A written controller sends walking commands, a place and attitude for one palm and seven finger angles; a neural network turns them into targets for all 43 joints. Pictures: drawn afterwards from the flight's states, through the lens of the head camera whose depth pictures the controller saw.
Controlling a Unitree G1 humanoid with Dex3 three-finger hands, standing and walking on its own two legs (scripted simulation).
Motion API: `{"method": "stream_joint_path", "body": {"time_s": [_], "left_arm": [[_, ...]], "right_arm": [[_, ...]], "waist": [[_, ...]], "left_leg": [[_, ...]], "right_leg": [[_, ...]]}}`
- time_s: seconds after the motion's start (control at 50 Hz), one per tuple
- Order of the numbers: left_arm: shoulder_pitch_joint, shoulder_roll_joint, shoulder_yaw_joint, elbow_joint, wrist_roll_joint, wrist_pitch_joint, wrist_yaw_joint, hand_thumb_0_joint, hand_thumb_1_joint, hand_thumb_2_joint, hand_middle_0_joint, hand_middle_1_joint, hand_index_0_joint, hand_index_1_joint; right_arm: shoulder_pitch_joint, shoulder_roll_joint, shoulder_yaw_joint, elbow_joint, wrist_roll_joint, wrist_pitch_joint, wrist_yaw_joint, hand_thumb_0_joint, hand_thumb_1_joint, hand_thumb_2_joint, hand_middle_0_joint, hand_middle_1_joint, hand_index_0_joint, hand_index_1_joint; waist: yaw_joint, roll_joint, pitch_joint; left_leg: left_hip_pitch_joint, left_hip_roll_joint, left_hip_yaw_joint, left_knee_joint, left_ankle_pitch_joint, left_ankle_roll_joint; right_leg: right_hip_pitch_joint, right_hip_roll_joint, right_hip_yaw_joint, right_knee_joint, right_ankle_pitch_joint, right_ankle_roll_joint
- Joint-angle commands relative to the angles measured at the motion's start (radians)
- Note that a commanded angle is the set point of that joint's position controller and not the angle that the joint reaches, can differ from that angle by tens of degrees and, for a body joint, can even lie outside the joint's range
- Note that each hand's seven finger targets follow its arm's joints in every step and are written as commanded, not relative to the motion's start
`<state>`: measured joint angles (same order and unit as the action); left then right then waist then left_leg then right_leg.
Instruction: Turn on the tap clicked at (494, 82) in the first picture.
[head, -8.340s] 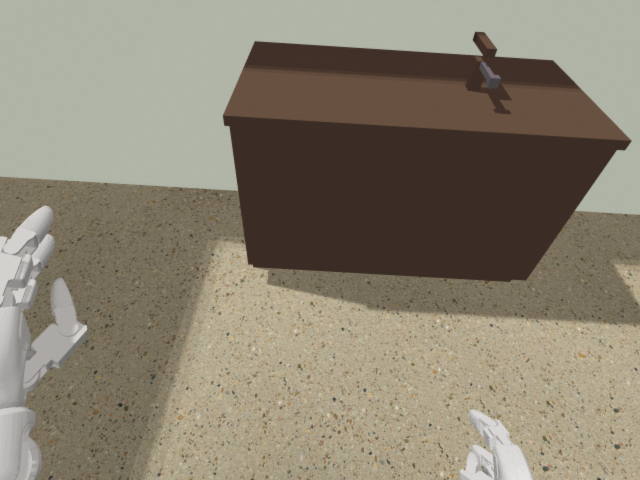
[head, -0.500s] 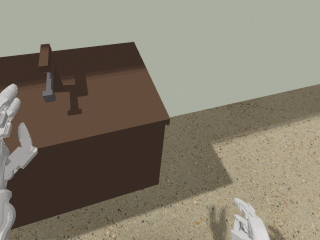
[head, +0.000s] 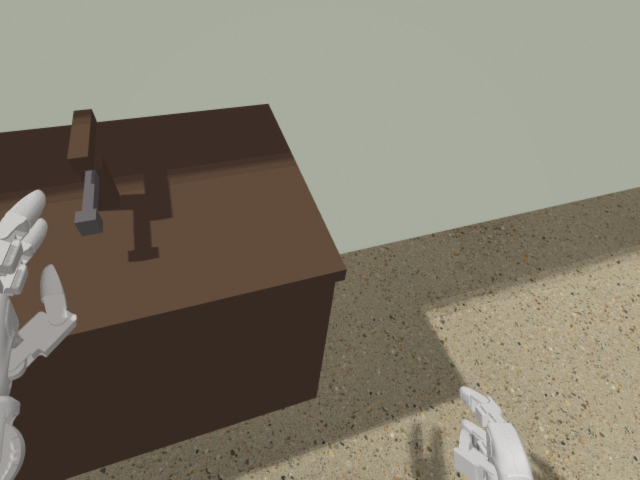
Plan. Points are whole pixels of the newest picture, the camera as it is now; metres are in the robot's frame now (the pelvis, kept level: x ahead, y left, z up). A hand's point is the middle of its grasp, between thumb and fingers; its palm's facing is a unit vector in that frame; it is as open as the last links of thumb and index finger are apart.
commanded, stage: shuffle to correct the standing spot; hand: left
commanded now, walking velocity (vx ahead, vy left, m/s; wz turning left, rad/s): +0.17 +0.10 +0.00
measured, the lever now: (89, 222) +0.43 +0.38 +0.04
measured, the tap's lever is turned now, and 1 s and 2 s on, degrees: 0 0 0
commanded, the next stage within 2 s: come to a stop and stand still in 1.04 s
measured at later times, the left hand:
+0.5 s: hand (73, 295) +0.23 +0.25 +0.17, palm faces +0.38 -0.84 -0.39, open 7.4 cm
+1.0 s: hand (29, 245) +0.27 +0.30 +0.19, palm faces +0.42 -0.80 -0.43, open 7.4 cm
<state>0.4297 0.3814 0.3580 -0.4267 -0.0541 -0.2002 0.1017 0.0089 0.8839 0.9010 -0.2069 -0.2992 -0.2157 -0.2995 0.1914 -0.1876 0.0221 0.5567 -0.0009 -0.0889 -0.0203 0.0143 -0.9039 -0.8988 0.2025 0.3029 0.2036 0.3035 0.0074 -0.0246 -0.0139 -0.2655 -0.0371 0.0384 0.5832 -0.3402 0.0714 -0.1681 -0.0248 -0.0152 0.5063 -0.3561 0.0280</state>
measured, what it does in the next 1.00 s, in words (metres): steps on the spot: right foot, then left foot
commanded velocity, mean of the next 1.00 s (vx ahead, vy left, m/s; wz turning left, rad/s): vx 0.17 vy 0.10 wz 0.00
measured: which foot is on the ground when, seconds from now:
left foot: down 0.00-0.56, up 0.58-0.84, down 0.86-1.00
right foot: down 0.00-0.36, up 0.38-0.52, down 0.54-0.86, up 0.88-1.00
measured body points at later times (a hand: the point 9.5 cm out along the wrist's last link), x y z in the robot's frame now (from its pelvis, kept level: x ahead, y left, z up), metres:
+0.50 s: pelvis +0.01 +0.01 +0.00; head +0.02 +0.01 +0.45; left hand +0.21 +0.29 +0.19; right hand +0.16 -0.22 -0.09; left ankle -0.02 +0.07 -0.73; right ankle +0.01 -0.10 -0.71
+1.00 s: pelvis +0.05 +0.05 -0.01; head +0.07 +0.06 +0.44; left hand +0.24 +0.34 +0.21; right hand +0.22 -0.17 -0.08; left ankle +0.06 +0.18 -0.73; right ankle +0.05 -0.04 -0.71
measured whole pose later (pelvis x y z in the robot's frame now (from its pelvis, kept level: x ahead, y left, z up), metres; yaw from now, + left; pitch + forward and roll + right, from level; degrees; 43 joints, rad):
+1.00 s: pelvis +0.05 +0.05 -0.01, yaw +0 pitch -1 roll +1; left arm 0.40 0.43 0.42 -0.50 -0.04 -0.22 0.13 0.01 0.88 0.90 -0.21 -0.30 -0.22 -0.30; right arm 0.21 -0.17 -0.01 0.58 0.00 -0.12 -0.03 0.02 -0.91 -0.90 0.20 0.30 0.20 0.30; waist -0.01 -0.04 0.06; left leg -0.29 0.02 0.04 0.62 -0.30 0.00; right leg -0.36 -0.02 -0.07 0.81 -0.46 -0.01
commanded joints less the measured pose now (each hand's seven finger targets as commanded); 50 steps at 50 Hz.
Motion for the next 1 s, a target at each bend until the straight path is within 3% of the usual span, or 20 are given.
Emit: {"method": "stream_joint_path", "body": {"time_s": [0.0, 0.24, 0.3, 0.34, 0.4, 0.48, 0.5, 0.52, 0.54, 0.56, 0.58, 0.64, 0.68, 0.72, 0.78, 0.82, 0.84, 0.86, 0.9, 0.98], "left_arm": [[-0.117, 0.175, 0.128, -0.271, -0.005, -0.079, 0.022, 0.0, 0.9, 0.9, -0.2, -0.3, -0.2, -0.3], [-0.081, 0.18, 0.147, -0.213, -0.002, -0.082, 0.038, 0.0, 0.9, 0.9, -0.2, -0.3, -0.2, -0.3], [-0.07, 0.181, 0.151, -0.248, -0.01, -0.088, 0.032, 0.0, 0.9, 0.9, -0.2, -0.3, -0.2, -0.3], [-0.104, 0.181, 0.136, -0.308, -0.007, -0.085, 0.024, 0.0, 0.9, 0.9, -0.2, -0.3, -0.2, -0.3], [-0.084, 0.152, 0.115, -0.276, 0.006, -0.072, 0.025, 0.0, 0.9, 0.9, -0.2, -0.3, -0.2, -0.3], [-0.032, 0.157, 0.134, -0.197, 0.005, -0.079, 0.031, 0.0, 0.9, 0.9, -0.2, -0.3, -0.2, -0.3], [-0.021, 0.155, 0.138, -0.172, 0.008, -0.08, 0.032, 0.0, 0.9, 0.9, -0.2, -0.3, -0.2, -0.3], [-0.014, 0.178, 0.152, -0.15, 0.013, -0.078, 0.033, 0.0, 0.9, 0.9, -0.2, -0.3, -0.2, -0.3], [-0.013, 0.176, 0.149, -0.132, 0.004, -0.072, 0.027, 0.0, 0.9, 0.9, -0.2, -0.3, -0.2, -0.3], [-0.061, 0.175, 0.156, -0.158, -0.004, -0.078, 0.026, 0.0, 0.9, 0.9, -0.2, -0.3, -0.2, -0.3], [-0.092, 0.137, 0.11, -0.159, 0.004, -0.082, 0.018, 0.0, 0.9, 0.9, -0.2, -0.3, -0.2, -0.3], [-0.105, 0.164, 0.12, -0.187, 0.017, -0.095, 0.018, 0.0, 0.9, 0.9, -0.2, -0.3, -0.2, -0.3], [-0.129, 0.147, 0.097, -0.22, 0.023, -0.099, 0.024, 0.0, 0.9, 0.9, -0.2, -0.3, -0.2, -0.3], [-0.168, 0.153, 0.092, -0.267, 0.027, -0.099, 0.034, 0.0, 0.9, 0.9, -0.2, -0.3, -0.2, -0.3], [-0.166, 0.157, 0.091, -0.308, 0.025, -0.089, 0.043, 0.0, 0.9, 0.9, -0.2, -0.3, -0.2, -0.3], [-0.14, 0.159, 0.111, -0.328, 0.018, -0.1, 0.045, 0.0, 0.9, 0.9, -0.2, -0.3, -0.2, -0.3], [-0.116, 0.157, 0.121, -0.338, 0.015, -0.103, 0.047, 0.0, 0.9, 0.9, -0.2, -0.3, -0.2, -0.3], [-0.114, 0.178, 0.13, -0.344, 0.024, -0.102, 0.046, 0.0, 0.9, 0.9, -0.2, -0.3, -0.2, -0.3], [-0.08, 0.206, 0.175, -0.307, 0.019, -0.092, 0.04, 0.0, 0.9, 0.9, -0.2, -0.3, -0.2, -0.3], [-0.013, 0.149, 0.153, -0.252, 0.012, -0.085, 0.032, 0.0, 0.9, 0.9, -0.2, -0.3, -0.2, -0.3]], "right_arm": [[-0.07, -0.137, -0.055, -0.152, 0.01, -0.047, -0.017, 0.0, -0.9, -0.9, 0.2, 0.3, 0.2, 0.3], [-0.059, -0.135, -0.069, -0.131, 0.021, -0.012, -0.006, 0.0, -0.9, -0.9, 0.2, 0.3, 0.2, 0.3], [-0.056, -0.143, -0.069, -0.137, 0.022, -0.01, -0.01, 0.0, -0.9, -0.9, 0.2, 0.3, 0.2, 0.3], [-0.047, -0.135, -0.069, -0.146, 0.006, -0.02, -0.003, 0.0, -0.9, -0.9, 0.2, 0.3, 0.2, 0.3], [-0.044, -0.143, -0.075, -0.142, 0.005, -0.036, -0.003, 0.0, -0.9, -0.9, 0.2, 0.3, 0.2, 0.3], [-0.057, -0.139, -0.062, -0.134, 0.012, -0.047, -0.011, 0.0, -0.9, -0.9, 0.2, 0.3, 0.2, 0.3], [-0.054, -0.137, -0.061, -0.133, 0.012, -0.044, -0.014, 0.0, -0.9, -0.9, 0.2, 0.3, 0.2, 0.3], [-0.046, -0.129, -0.066, -0.133, 0.011, -0.041, -0.017, 0.0, -0.9, -0.9, 0.2, 0.3, 0.2, 0.3], [-0.043, -0.13, -0.076, -0.135, 0.006, -0.032, -0.013, 0.0, -0.9, -0.9, 0.2, 0.3, 0.2, 0.3], [-0.064, -0.154, -0.084, -0.14, 0.001, -0.03, -0.013, 0.0, -0.9, -0.9, 0.2, 0.3, 0.2, 0.3], [-0.035, -0.165, -0.1, -0.134, 0.007, -0.028, -0.007, 0.0, -0.9, -0.9, 0.2, 0.3, 0.2, 0.3], [-0.054, -0.143, -0.07, -0.102, 0.001, -0.007, 0.002, 0.0, -0.9, -0.9, 0.2, 0.3, 0.2, 0.3], [-0.058, -0.114, -0.055, -0.103, -0.003, -0.013, -0.006, 0.0, -0.9, -0.9, 0.2, 0.3, 0.2, 0.3], [-0.075, -0.11, -0.061, -0.104, -0.009, -0.04, -0.018, 0.0, -0.9, -0.9, 0.2, 0.3, 0.2, 0.3], [-0.063, -0.114, -0.075, -0.098, -0.012, -0.076, -0.036, 0.0, -0.9, -0.9, 0.2, 0.3, 0.2, 0.3], [-0.038, -0.137, -0.091, -0.107, -0.003, -0.085, -0.041, 0.0, -0.9, -0.9, 0.2, 0.3, 0.2, 0.3], [-0.037, -0.166, -0.099, -0.122, 0.004, -0.086, -0.042, 0.0, -0.9, -0.9, 0.2, 0.3, 0.2, 0.3], [-0.047, -0.146, -0.096, -0.136, 0.006, -0.086, -0.034, 0.0, -0.9, -0.9, 0.2, 0.3, 0.2, 0.3], [-0.052, -0.138, -0.093, -0.114, 0.001, -0.083, -0.029, 0.0, -0.9, -0.9, 0.2, 0.3, 0.2, 0.3], [-0.053, -0.137, -0.081, -0.113, 0.02, -0.084, -0.004, 0.0, -0.9, -0.9, 0.2, 0.3, 0.2, 0.3]], "waist": [[-0.001, 0.114, -0.125], [-0.007, -0.046, -0.112], [-0.03, 0.17, -0.112], [-0.039, 0.324, -0.075], [-0.021, 0.159, -0.021], [0.008, 0.174, -0.043], [0.016, 0.113, -0.058], [0.023, -0.041, -0.087], [0.013, -0.211, -0.097], [0.009, -0.189, -0.048], [-0.005, -0.2, 0.011], [-0.012, -0.004, 0.031], [-0.015, -0.049, -0.01], [0.003, -0.11, -0.026], [-0.004, -0.003, -0.04], [-0.014, 0.181, -0.061], [-0.015, 0.347, -0.055], [-0.003, 0.29, -0.049], [-0.005, 0.254, -0.057], [0.007, 0.222, -0.083]], "left_leg": [[0.071, 0.098, -0.105, -0.07, 0.406, -0.009], [-0.064, 0.031, -0.027, 0.099, 0.353, -0.03], [0.174, 0.107, -0.179, -0.069, 0.522, 0.01], [0.341, 0.241, -0.39, -0.178, 0.679, 0.072], [0.191, 0.242, -0.284, -0.185, 0.578, 0.084], [-0.093, 0.165, -0.125, -0.142, 0.266, 0.039], [-0.201, 0.138, -0.107, -0.066, 0.164, 0.029], [-0.312, 0.077, -0.056, 0.132, 0.036, 0.016], [-0.388, 0.0, -0.013, 0.395, -0.105, -0.01], [-0.425, 0.003, -0.055, 0.566, -0.185, -0.039], [-0.425, 0.032, -0.115, 0.639, -0.138, -0.054], [-0.345, 0.121, -0.14, 0.569, -0.062, -0.053], [-0.192, 0.105, -0.052, 0.377, 0.011, -0.047], [-0.048, 0.066, 0.037, 0.186, 0.037, -0.041], [0.129, 0.0, 0.103, -0.037, 0.058, -0.046], [0.2, 0.082, -0.062, -0.154, 0.021, 0.002], [0.213, 0.25, -0.328, -0.235, 0.087, 0.079], [0.187, 0.309, -0.411, -0.275, 0.236, 0.141], [0.13, 0.297, -0.33, -0.208, 0.36, 0.153], [-0.084, 0.198, -0.112, -0.091, 0.245, 0.057]], "right_leg": [[0.02, -0.016, 0.003, 0.042, 0.366, -0.072], [0.109, -0.135, 0.128, 0.059, 0.514, -0.131], [-0.136, 0.0, -0.032, 0.275, 0.373, -0.047], [-0.387, 0.045, -0.042, 0.44, -0.135, -0.035], [-0.308, 0.009, -0.043, 0.353, -0.13, -0.047], [0.062, 0.015, -0.107, 0.03, 0.088, -0.046], [0.197, -0.003, -0.075, -0.037, 0.129, -0.057], [0.29, -0.113, 0.096, -0.109, 0.056, -0.102], [0.254, -0.321, 0.413, -0.226, -0.065, -0.196], [0.133, -0.419, 0.598, -0.321, -0.211, -0.253], [0.019, -0.422, 0.605, -0.353, -0.315, -0.266], [-0.103, -0.353, 0.349, -0.259, -0.057, -0.241], [-0.167, -0.277, 0.153, -0.243, 0.059, -0.191], [-0.182, -0.238, 0.097, -0.232, 0.014, -0.173], [-0.193, -0.166, 0.034, -0.117, -0.09, -0.132], [-0.235, -0.073, -0.006, 0.129, -0.068, -0.08], [-0.331, 0.021, -0.081, 0.337, -0.096, -0.029], [-0.376, 0.044, -0.052, 0.475, -0.205, -0.032], [-0.336, -0.007, -0.025, 0.449, -0.188, -0.034], [-0.006, 0.023, -0.092, 0.051, 0.025, -0.042]]}}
